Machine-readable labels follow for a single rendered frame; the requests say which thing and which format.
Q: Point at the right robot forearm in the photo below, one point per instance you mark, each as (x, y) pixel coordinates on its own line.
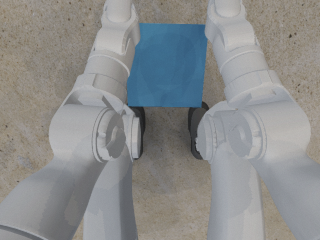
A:
(239, 57)

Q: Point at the right robot foot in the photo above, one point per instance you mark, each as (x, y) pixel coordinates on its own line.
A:
(195, 115)

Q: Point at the left robot forearm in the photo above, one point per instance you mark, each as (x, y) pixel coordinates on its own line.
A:
(109, 64)

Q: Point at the left robot upper arm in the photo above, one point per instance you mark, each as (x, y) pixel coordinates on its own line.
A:
(50, 204)

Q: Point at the right robot upper arm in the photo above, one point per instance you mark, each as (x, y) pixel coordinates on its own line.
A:
(274, 137)

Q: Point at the carton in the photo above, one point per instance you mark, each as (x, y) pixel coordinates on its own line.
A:
(168, 68)

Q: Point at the robot right thigh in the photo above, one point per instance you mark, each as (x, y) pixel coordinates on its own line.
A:
(237, 209)

